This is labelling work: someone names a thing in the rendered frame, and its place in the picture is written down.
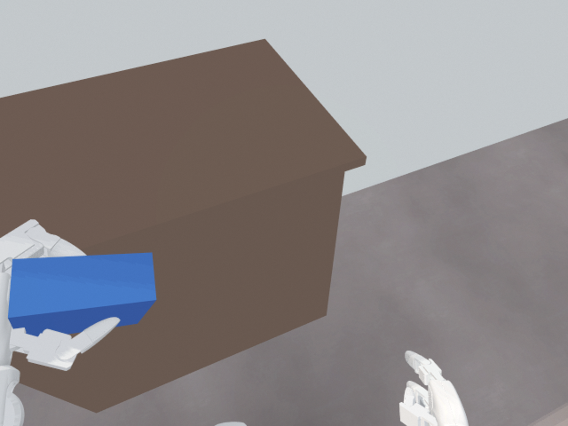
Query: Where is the robot left forearm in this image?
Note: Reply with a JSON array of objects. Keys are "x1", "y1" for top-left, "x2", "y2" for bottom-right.
[{"x1": 0, "y1": 365, "x2": 24, "y2": 426}]

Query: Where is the table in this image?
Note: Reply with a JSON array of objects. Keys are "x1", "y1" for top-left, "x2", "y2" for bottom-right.
[{"x1": 0, "y1": 39, "x2": 367, "y2": 413}]

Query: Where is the robot left hand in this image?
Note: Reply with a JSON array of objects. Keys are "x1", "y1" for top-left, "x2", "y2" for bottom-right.
[{"x1": 0, "y1": 219, "x2": 120, "y2": 371}]

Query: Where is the robot right hand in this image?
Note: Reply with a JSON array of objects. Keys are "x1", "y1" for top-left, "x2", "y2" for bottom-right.
[{"x1": 399, "y1": 351, "x2": 469, "y2": 426}]

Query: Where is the sponge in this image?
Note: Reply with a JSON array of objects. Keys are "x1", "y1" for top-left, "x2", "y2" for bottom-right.
[{"x1": 8, "y1": 253, "x2": 156, "y2": 336}]

